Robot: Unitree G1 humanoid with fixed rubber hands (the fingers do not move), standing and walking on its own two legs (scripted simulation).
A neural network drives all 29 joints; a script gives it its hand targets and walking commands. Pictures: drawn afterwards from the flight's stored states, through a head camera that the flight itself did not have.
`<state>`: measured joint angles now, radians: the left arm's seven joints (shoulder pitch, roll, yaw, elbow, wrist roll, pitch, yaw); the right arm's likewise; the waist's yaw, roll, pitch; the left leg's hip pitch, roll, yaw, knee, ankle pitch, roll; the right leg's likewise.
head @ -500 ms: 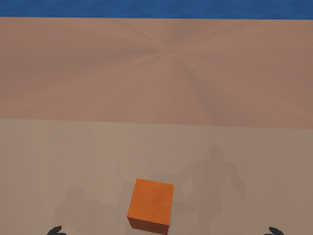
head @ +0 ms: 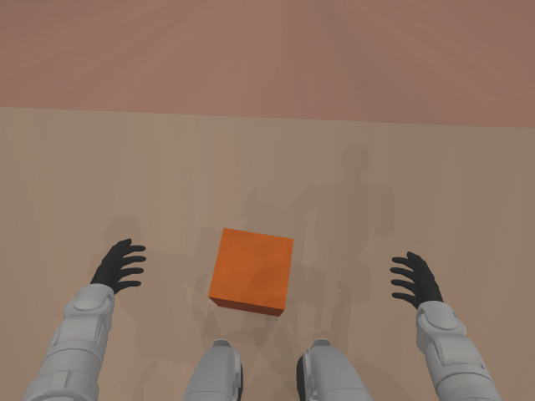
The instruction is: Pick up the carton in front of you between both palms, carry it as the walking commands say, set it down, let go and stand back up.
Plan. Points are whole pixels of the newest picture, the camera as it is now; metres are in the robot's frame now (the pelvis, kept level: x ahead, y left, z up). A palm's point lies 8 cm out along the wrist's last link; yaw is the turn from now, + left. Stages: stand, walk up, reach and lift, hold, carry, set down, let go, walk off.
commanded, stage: reach and lift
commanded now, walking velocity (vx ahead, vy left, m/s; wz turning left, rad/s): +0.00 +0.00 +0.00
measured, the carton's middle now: (253, 275) +0.40 +0.04 -0.59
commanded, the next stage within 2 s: none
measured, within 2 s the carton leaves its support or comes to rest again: neither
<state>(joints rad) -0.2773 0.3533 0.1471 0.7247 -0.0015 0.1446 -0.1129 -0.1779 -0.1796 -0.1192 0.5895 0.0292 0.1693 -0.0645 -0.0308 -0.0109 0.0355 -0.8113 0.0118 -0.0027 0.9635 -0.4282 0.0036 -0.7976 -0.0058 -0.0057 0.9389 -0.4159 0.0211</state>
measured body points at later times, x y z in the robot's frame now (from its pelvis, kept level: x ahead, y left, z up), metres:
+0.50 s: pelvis -0.08 +0.02 -0.08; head +0.21 +0.05 +0.27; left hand +0.46 +0.23 -0.17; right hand +0.39 -0.16 -0.17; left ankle +0.02 +0.11 -0.68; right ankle +0.02 -0.13 -0.68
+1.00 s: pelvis -0.09 +0.01 -0.25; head +0.26 +0.04 +0.04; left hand +0.43 +0.22 -0.42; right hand +0.38 -0.17 -0.41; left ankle +0.02 +0.11 -0.68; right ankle +0.02 -0.13 -0.68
